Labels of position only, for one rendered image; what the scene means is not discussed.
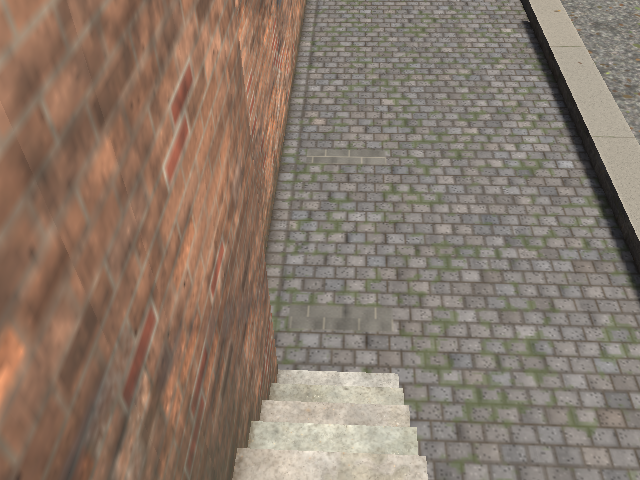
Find stairs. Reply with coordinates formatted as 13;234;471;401
232;369;428;480

